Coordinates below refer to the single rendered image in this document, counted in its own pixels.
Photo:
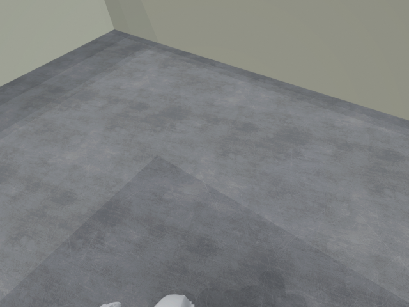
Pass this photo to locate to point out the robot left thigh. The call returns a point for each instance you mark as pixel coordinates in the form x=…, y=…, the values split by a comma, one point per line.
x=174, y=301

